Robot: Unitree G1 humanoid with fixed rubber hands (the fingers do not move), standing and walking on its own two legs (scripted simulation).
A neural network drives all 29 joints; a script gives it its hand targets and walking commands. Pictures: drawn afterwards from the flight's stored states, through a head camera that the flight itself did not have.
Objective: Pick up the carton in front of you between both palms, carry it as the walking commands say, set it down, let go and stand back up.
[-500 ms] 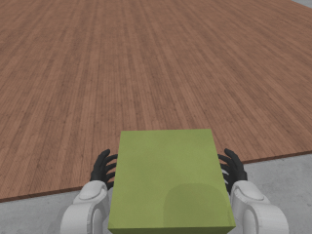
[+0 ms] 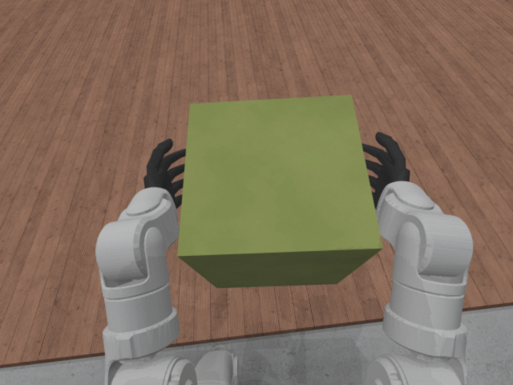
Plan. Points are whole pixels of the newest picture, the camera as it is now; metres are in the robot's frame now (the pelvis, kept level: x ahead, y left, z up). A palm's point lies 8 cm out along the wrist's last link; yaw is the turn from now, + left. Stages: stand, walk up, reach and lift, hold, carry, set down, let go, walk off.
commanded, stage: carry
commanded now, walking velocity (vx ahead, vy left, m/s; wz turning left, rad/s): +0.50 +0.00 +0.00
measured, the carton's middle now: (273, 206) +0.36 +0.01 +0.07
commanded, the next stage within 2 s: none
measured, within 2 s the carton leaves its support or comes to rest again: neither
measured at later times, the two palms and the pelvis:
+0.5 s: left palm (209, 58) +0.73 +0.15 +0.11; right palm (350, 52) +0.72 -0.16 +0.11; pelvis +0.38 +0.01 -0.01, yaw +0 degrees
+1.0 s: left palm out of the picture +1.07 +0.17 +0.21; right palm out of the picture +1.07 -0.13 +0.20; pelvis +0.73 +0.02 +0.03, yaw +0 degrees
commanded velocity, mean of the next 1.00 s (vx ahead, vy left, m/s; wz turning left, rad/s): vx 0.50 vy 0.00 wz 0.00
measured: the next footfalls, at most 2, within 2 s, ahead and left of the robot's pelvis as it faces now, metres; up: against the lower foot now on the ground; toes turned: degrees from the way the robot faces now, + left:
left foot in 0.12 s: +0.24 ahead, +0.12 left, +0.00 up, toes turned +6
right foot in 0.52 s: +0.62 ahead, -0.07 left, +0.05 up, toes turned -5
